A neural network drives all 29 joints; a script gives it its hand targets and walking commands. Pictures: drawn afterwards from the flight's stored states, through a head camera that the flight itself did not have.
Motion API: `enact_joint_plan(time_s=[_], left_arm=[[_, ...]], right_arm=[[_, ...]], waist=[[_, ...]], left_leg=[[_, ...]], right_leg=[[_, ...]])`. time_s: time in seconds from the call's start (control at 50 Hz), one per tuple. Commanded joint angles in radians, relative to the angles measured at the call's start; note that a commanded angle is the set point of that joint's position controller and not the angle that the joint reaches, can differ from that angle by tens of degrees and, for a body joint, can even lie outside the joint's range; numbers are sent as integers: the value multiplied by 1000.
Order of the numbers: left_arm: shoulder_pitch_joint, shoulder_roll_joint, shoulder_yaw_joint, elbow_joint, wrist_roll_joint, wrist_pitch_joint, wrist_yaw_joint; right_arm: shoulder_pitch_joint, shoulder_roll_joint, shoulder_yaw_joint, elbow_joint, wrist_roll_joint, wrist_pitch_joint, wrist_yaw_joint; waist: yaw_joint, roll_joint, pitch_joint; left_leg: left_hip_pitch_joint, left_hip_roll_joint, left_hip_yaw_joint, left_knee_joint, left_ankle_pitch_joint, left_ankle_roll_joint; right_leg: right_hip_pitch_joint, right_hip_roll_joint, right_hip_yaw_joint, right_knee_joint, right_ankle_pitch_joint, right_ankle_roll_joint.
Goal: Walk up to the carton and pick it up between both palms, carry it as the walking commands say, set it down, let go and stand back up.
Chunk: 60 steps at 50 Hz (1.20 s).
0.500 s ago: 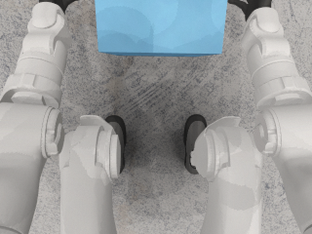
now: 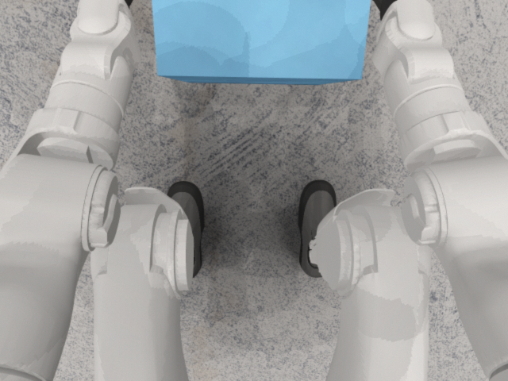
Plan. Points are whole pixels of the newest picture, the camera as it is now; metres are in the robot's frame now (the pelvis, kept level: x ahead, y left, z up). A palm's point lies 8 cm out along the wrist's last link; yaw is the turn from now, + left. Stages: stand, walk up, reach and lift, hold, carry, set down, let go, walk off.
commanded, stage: reach and lift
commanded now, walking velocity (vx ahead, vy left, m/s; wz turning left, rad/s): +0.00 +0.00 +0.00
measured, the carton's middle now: (257, 11) +0.53 +0.00 -0.26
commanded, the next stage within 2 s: none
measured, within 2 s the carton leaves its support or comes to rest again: leaves its support in 0.78 s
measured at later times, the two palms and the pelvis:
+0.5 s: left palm out of the picture +0.53 +0.16 -0.19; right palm out of the picture +0.54 -0.16 -0.19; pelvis +0.00 +0.00 +0.00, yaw +0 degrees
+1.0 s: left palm out of the picture +0.53 +0.16 -0.15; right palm out of the picture +0.54 -0.16 -0.15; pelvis +0.00 +0.00 -0.01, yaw +0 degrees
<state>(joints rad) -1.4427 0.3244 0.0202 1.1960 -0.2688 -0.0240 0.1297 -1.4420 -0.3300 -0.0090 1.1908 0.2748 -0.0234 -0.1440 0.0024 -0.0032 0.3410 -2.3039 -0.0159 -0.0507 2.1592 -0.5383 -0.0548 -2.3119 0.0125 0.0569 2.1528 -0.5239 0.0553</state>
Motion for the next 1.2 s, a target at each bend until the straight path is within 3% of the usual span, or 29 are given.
enact_joint_plan(time_s=[0.0, 0.22, 0.36, 0.44, 0.54, 0.64, 0.78, 1.04, 1.18], left_arm=[[-233, 67, 7, -82, 12, -22, 5], [-326, -131, -51, -106, 24, -40, -30], [-507, -616, -118, -139, 60, 2, -163], [-514, -758, -82, -182, 106, 45, -219], [-508, -842, -71, -236, 122, 78, -258], [-487, -894, -75, -278, 116, 91, -272], [-562, -946, -147, -413, 61, 96, -266], [-561, -1043, -107, -444, 143, 185, -277], [-554, -1103, -111, -487, 169, 222, -292]], right_arm=[[-238, -39, 17, -88, 4, -22, 8], [-329, 165, 99, -104, 17, -28, 44], [-521, 655, 143, -158, -41, 14, 174], [-541, 784, 113, -185, -77, 45, 233], [-521, 869, 102, -216, -95, 77, 270], [-510, 908, 108, -266, -101, 92, 281], [-531, 984, 142, -372, -70, 98, 267], [-549, 1043, 103, -423, -150, 183, 289], [-549, 1111, 112, -466, -166, 220, 309]], waist=[[19, -2, -1177], [32, 4, -1157], [29, -1, -1120], [33, -5, -1099], [34, -6, -1105], [28, -14, -1143], [10, -9, -1404], [1, 4, -1442], [2, -4, -1543]], left_leg=[[568, -18, 91, -169, 278, 4], [572, -38, 94, -170, 270, 11], [522, -74, 104, -150, 250, 18], [502, -86, 117, -138, 260, 24], [479, -92, 132, -115, 288, 28], [492, -95, 137, -99, 323, 29], [596, -102, 150, -92, 412, 18], [627, -106, 162, -176, 241, 16], [650, -114, 170, -207, 267, 20]], right_leg=[[595, 23, -90, -144, 262, -4], [591, 51, -89, -147, 254, -10], [561, 80, -99, -125, 241, -19], [527, 91, -115, -113, 249, -26], [519, 96, -120, -99, 280, -30], [532, 97, -126, -89, 311, -30], [664, 104, -140, -86, 414, -28], [619, 108, -168, -156, 217, -25], [654, 115, -176, -194, 240, -21]])
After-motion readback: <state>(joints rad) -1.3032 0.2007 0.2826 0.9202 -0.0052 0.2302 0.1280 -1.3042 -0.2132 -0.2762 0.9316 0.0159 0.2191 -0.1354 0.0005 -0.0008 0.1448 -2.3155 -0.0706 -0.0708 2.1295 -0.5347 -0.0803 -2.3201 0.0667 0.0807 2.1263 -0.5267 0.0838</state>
